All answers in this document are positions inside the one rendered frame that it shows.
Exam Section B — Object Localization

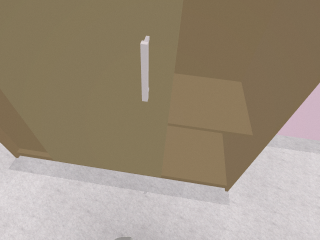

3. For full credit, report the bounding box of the wardrobe door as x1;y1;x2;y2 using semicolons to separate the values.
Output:
0;0;183;178
0;89;48;153

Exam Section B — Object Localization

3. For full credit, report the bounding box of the handle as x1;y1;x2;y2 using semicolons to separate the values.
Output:
140;35;150;102

